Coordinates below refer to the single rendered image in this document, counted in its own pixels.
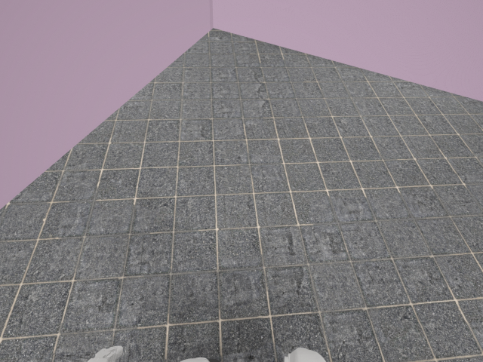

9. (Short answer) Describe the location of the robot left hand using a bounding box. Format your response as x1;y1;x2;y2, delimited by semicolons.
88;346;123;362

